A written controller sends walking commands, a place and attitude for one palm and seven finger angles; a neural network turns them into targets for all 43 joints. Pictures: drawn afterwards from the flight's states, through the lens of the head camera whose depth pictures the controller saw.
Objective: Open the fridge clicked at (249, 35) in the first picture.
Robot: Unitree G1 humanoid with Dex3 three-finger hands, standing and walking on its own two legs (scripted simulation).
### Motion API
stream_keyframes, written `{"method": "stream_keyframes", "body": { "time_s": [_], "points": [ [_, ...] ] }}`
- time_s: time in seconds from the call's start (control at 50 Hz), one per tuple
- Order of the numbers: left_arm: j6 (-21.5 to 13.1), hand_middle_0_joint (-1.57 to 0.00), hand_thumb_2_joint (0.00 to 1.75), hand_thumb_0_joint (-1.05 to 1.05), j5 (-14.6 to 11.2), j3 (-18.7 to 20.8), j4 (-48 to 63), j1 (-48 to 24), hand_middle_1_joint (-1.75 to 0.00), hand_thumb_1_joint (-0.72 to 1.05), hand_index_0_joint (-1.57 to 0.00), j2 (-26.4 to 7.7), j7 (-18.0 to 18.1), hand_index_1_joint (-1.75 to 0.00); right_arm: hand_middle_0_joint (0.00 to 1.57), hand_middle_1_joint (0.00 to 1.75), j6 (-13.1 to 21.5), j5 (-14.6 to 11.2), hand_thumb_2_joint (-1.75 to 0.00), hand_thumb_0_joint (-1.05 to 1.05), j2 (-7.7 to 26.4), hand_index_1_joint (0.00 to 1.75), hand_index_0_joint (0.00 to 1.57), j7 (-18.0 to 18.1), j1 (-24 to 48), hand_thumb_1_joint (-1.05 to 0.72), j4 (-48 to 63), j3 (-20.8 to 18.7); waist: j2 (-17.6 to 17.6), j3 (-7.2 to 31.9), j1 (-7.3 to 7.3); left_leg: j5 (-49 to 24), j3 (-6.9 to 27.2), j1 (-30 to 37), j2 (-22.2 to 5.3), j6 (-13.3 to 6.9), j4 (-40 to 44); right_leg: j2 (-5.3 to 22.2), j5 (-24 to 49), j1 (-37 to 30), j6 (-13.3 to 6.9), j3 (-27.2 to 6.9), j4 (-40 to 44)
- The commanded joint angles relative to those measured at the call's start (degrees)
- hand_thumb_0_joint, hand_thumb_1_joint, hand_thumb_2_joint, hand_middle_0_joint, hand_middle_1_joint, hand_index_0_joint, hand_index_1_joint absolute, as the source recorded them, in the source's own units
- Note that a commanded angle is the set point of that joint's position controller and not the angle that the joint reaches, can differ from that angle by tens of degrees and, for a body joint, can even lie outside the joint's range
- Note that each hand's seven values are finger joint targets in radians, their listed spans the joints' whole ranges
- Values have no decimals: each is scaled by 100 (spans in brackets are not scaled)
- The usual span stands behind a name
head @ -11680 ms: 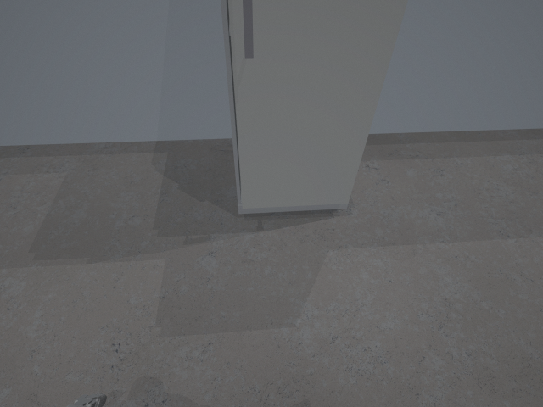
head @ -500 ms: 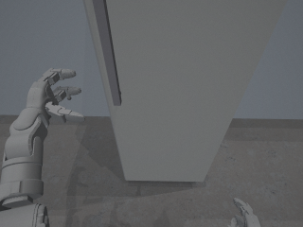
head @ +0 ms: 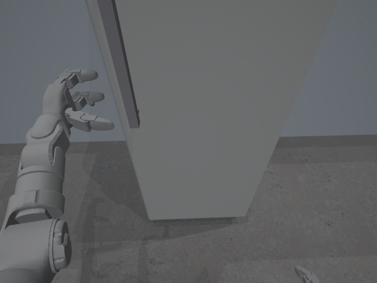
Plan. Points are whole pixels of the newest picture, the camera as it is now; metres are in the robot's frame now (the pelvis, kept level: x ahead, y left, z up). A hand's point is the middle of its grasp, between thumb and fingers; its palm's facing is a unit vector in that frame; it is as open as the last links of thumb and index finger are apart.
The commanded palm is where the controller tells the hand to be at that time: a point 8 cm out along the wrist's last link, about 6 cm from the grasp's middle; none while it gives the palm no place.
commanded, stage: move the hooked fingers beside the handle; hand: left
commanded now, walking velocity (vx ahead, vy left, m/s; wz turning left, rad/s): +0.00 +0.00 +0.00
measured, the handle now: (120, 47) +0.52 +0.17 +0.26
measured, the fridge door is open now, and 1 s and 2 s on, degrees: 0 0 0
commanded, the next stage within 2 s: feel for the door with the fingertips in 1.02 s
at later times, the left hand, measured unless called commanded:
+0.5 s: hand (100, 94) +0.47 +0.22 +0.17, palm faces +0.12 -0.99 -0.01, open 13.8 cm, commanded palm +0.43 +0.27 +0.17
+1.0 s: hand (100, 96) +0.46 +0.22 +0.17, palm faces +0.12 -0.99 +0.00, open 14.0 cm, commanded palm +0.43 +0.26 +0.17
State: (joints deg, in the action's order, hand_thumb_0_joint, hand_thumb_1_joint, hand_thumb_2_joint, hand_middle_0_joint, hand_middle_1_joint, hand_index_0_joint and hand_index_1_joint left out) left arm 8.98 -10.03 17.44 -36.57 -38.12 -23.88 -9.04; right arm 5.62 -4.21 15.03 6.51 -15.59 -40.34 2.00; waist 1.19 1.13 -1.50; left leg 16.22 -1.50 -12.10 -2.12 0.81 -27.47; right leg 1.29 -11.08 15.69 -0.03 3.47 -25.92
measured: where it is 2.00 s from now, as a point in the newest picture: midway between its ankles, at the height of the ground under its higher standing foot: outside the picture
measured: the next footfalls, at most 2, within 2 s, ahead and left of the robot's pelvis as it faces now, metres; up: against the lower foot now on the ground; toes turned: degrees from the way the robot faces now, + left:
none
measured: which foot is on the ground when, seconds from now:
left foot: down 0.00-1.00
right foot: down 0.00-1.00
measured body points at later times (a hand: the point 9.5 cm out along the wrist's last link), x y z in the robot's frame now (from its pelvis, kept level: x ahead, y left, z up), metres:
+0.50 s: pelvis +0.00 +0.01 +0.00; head +0.03 +0.00 +0.45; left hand +0.45 +0.27 +0.17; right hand +0.04 -0.27 -0.12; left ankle -0.02 +0.13 -0.74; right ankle +0.03 -0.12 -0.74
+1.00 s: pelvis +0.00 +0.01 +0.00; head +0.03 +0.01 +0.45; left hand +0.45 +0.27 +0.17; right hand +0.11 -0.25 -0.11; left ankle -0.02 +0.13 -0.74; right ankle +0.03 -0.12 -0.74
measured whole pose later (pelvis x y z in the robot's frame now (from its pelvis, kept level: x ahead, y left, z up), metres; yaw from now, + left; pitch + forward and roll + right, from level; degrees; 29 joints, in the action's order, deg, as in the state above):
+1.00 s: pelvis +0.00 +0.01 +0.00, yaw +0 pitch +4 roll -1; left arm 1.9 -7.9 17.8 -50.5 -47.0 -24.3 -8.4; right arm 5.6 -3.4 14.9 4.7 -16.5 -39.7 1.6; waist 0.9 2.1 -2.7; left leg 17.5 -1.6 -16.6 -1.8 0.2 -30.0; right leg 1.6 -11.6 19.8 0.6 3.2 -27.3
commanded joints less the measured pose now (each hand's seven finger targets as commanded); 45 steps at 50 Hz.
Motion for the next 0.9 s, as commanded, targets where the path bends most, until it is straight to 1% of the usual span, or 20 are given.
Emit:
{"method": "stream_keyframes", "body": {
  "time_s": [0.0,0.04,0.08,0.1,0.12,0.18,0.22,0.26,0.28,0.32,0.42,0.52,0.54,0.56,0.62,0.72,0.76,0.78,0.8,0.88],
  "points": [
    [-597,-30,30,0,22,318,968,-3065,-120,-50,-30,-1566,45,-120,20,30,272,4,-90,0,870,30,20,68,199,-90,689,-325,44,1652,-66,-1257,78,112,186,-146,301,-129,1052,-840,-106,-109,211],
    [-689,-30,30,0,30,320,696,-3286,-120,-50,-30,-1620,24,-120,20,30,273,2,-90,0,877,30,20,72,121,-90,629,-325,71,1558,-131,-1150,80,5,199,-149,287,-123,998,-759,-103,-122,217],
    [-803,-30,30,0,56,72,486,-3687,-120,-50,-30,-1372,4,-120,20,30,302,18,-90,0,860,30,20,55,2,-90,565,-339,138,1594,-251,-1133,97,49,211,-142,252,-139,985,-614,-97,-119,211],
    [-862,-30,30,0,70,168,365,-3643,-120,-50,-30,-1484,17,-120,20,30,310,28,-90,0,895,30,20,40,-60,-90,545,-360,28,1671,-222,-1143,116,43,205,-150,233,-146,971,-653,-93,-115,198],
    [-895,-30,30,0,71,79,248,-3760,-120,-50,-30,-1426,0,-120,20,30,315,18,-90,0,897,30,20,35,-80,-90,522,-354,72,1669,-267,-1118,112,24,204,-150,232,-135,969,-601,-93,-120,191],
    [-1006,-30,30,0,128,212,-338,-4146,-120,-50,-30,-1660,10,-120,20,30,320,47,-90,0,944,30,20,14,-290,-90,392,-360,6,1607,-352,-966,130,-190,215,-137,202,-133,860,-480,-83,-131,174],
    [-1144,-30,30,0,189,281,-489,-4141,-120,-50,-30,-1753,27,-120,20,30,330,68,-90,0,960,30,20,-22,-391,-90,396,-387,88,1784,-309,-1105,121,-206,221,-141,151,-127,1005,-549,-93,-146,103],
    [-1250,-30,30,0,213,218,-575,-4038,-120,-50,-30,-1644,25,-120,20,30,335,82,-90,0,943,30,20,-59,-451,-90,430,-384,204,1886,-275,-1235,110,-203,228,-126,122,-146,1159,-593,-108,-144,33],
    [-1296,-30,30,0,207,273,-567,-4010,-120,-50,-30,-1674,27,-120,20,30,338,93,-90,0,956,30,20,-77,-495,-90,430,-401,101,1981,-273,-1297,104,-186,217,-129,104,-158,1243,-623,-99,-137,6],
    [-1375,-30,30,0,198,570,-521,-3695,-120,-50,-30,-1993,20,-120,20,30,308,92,-90,0,995,30,20,-94,-534,-90,493,-431,1,2237,-140,-1515,81,-225,205,-138,90,-159,1507,-872,-103,-146,-74],
    [-1338,-30,30,0,193,580,9,-3340,-120,-50,-30,-1963,-25,-120,20,30,252,64,-90,0,976,30,20,-120,-514,-90,617,-469,160,2308,-72,-1925,23,-140,178,-142,80,-180,1916,-1027,-95,-142,-120],
    [-1165,-30,30,0,123,381,273,-3516,-120,-50,-30,-1725,-7,-120,20,30,214,21,-90,0,947,30,20,-74,-415,-90,594,-452,180,1825,-213,-1516,58,-126,146,-156,149,-218,1424,-693,-88,-112,34],
    [-1169,-30,30,0,108,288,447,-3640,-120,-50,-30,-1601,-3,-120,20,30,228,26,-90,0,933,30,20,-67,-401,-90,594,-464,307,1916,-240,-1556,61,-7,155,-154,133,-225,1432,-669,-98,-117,36],
    [-1165,-30,30,0,105,386,493,-3573,-120,-50,-30,-1676,18,-120,20,30,236,37,-90,0,928,30,20,-59,-399,-90,582,-466,353,2008,-177,-1615,79,41,155,-148,127,-229,1452,-713,-114,-112,27],
    [-1157,-30,30,0,118,191,511,-3867,-120,-50,-30,-1512,32,-120,20,30,251,42,-90,0,901,30,20,-41,-375,-90,524,-435,379,1976,-276,-1575,114,115,160,-145,127,-221,1374,-618,-112,-102,57],
    [-1060,-30,30,0,129,200,-15,-3856,-120,-50,-30,-1495,57,-120,20,30,245,49,-90,0,921,30,20,-39,-362,-90,469,-391,130,1746,-293,-1422,152,-24,168,-135,152,-190,1235,-518,-110,-72,69],
    [-1084,-30,30,0,140,239,33,-3613,-120,-50,-30,-1479,48,-120,20,30,251,58,-90,0,900,30,20,-57,-345,-90,546,-401,160,2005,-183,-1694,137,64,174,-122,110,-194,1489,-680,-129,-81,-13],
    [-1087,-30,30,0,133,23,74,-3633,-120,-50,-30,-1227,29,-120,20,30,245,44,-90,0,866,30,20,-70,-301,-90,569,-382,274,1922,-221,-1759,119,96,169,-107,98,-188,1530,-625,-128,-67,-16],
    [-1098,-30,30,0,128,-18,23,-3625,-120,-50,-30,-1156,31,-120,20,30,239,45,-90,0,878,30,20,-75,-338,-90,566,-393,119,1896,-248,-1769,149,97,155,-110,72,-190,1504,-606,-120,-51,-22],
    [-1061,-30,30,0,108,237,-191,-3693,-120,-50,-30,-1433,73,-120,20,30,212,50,-90,0,909,30,20,-73,-283,-90,585,-365,-39,1760,-204,-1528,138,-125,171,-117,113,-166,1404,-594,-114,-74,-17]
  ]
}}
